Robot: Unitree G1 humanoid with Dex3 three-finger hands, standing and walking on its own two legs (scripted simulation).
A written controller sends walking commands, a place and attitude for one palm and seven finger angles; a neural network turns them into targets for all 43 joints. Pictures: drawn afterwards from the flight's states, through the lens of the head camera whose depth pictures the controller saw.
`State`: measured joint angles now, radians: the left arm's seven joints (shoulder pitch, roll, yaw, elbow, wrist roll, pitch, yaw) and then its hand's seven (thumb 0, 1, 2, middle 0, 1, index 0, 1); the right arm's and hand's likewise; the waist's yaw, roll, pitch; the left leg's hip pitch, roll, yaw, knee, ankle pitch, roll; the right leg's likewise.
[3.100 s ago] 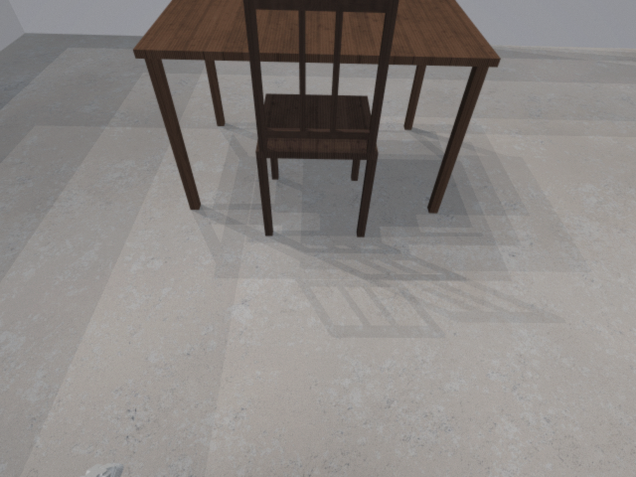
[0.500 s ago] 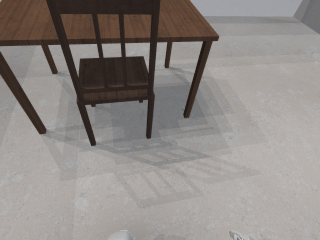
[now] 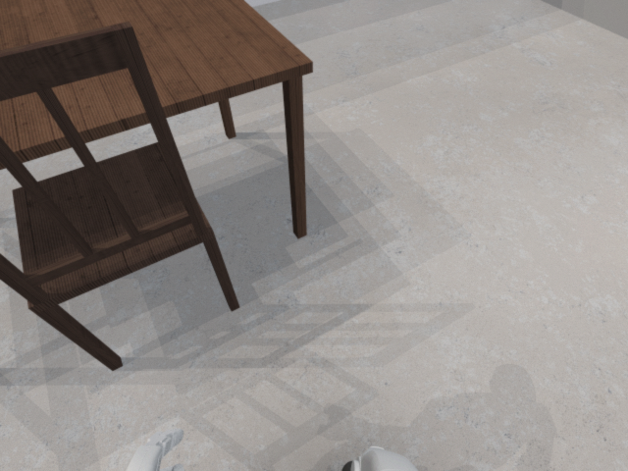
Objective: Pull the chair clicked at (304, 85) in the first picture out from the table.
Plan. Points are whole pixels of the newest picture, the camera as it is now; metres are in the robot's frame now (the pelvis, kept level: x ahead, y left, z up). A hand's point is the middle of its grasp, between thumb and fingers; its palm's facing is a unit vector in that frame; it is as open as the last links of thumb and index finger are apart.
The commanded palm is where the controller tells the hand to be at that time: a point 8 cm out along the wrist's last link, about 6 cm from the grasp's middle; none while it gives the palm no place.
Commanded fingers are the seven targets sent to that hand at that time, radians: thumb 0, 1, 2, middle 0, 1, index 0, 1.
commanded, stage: turn to face it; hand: left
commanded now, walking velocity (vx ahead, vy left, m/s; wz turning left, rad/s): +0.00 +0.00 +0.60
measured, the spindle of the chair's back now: (39, 195) +0.57 +0.50 -0.04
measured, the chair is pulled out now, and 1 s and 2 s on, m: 0.00 0.00 0.00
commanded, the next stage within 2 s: take the last steps up to it in 0.90 s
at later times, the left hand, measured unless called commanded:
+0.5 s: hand out of the picture +0.05 +0.26 -0.17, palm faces +0.29 -0.93 -0.21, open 7.4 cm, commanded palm none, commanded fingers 0.00 0.90 0.90 -0.20 -0.30 -0.20 -0.30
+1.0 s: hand out of the picture +0.06 +0.21 -0.13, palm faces +0.43 -0.86 -0.27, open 7.4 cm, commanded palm none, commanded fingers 0.00 0.90 0.90 -0.20 -0.30 -0.20 -0.30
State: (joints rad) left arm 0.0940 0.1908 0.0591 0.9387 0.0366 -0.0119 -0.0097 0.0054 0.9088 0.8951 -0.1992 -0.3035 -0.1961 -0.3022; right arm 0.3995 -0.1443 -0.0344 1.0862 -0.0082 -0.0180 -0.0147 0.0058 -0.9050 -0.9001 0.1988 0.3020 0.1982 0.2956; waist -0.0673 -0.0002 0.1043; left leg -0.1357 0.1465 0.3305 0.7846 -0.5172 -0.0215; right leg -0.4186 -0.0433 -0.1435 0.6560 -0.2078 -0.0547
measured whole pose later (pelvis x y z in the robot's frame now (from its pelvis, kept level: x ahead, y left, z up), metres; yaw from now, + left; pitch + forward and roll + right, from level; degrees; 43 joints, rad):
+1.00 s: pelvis +0.06 +0.00 +0.02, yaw +26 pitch -1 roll +1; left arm 0.20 0.17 0.02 0.94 0.02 0.01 0.03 0.01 0.91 0.89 -0.20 -0.30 -0.20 -0.30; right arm 0.21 -0.22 -0.05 0.98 -0.01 0.05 0.00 0.01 -0.90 -0.90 0.20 0.30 0.20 0.30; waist -0.02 0.04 0.04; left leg -0.33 -0.06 -0.05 0.71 -0.42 0.01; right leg -0.24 -0.01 -0.06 0.56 -0.31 -0.03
